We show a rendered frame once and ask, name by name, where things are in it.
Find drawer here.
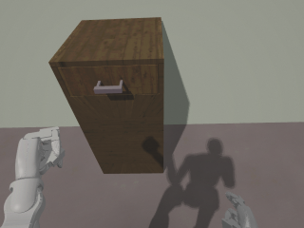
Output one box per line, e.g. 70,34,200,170
58,64,159,96

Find robot left forearm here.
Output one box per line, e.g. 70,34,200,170
0,177,46,228

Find cabinet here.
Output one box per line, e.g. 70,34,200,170
48,17,164,174

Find left robot hand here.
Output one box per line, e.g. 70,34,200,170
15,126,66,180

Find handle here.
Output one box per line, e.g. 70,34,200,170
93,80,124,94

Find right robot hand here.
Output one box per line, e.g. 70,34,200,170
221,191,258,228

